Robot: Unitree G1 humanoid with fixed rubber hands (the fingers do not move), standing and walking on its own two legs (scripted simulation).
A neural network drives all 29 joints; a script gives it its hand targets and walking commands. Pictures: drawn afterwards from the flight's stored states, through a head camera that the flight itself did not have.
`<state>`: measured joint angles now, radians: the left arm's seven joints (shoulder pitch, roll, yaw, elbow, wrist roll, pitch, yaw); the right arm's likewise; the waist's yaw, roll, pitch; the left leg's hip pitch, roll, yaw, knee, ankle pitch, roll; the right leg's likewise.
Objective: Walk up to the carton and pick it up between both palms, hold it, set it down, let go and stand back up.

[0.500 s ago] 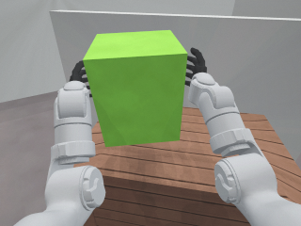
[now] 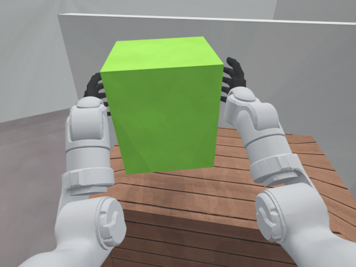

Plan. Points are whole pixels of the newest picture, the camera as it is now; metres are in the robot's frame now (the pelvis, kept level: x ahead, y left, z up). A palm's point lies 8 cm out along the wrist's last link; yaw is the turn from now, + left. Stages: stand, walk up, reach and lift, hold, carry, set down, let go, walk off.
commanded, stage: hold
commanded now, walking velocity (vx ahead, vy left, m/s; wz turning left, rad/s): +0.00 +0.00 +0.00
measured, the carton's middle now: (165, 104) +0.42 -0.01 +0.25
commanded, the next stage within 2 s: none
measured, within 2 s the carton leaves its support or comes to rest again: neither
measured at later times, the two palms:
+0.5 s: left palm (93, 108) +0.37 +0.14 +0.28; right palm (235, 95) +0.35 -0.15 +0.30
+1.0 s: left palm (92, 106) +0.37 +0.14 +0.28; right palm (234, 93) +0.35 -0.15 +0.31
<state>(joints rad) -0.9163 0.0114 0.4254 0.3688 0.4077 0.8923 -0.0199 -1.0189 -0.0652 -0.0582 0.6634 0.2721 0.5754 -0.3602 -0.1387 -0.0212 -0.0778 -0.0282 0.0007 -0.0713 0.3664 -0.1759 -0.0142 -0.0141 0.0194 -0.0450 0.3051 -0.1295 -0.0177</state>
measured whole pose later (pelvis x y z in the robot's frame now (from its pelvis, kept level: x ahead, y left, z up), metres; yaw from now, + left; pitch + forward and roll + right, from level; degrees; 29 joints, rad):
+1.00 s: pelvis +0.00 +0.00 +0.00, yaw +1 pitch -9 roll -1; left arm -0.94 0.03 0.45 0.41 0.41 0.89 -0.04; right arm -1.05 -0.05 -0.09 0.71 0.24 0.58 -0.36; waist -0.13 -0.02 -0.08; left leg -0.04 0.00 -0.08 0.36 -0.16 -0.02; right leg -0.02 0.02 -0.05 0.31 -0.13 -0.02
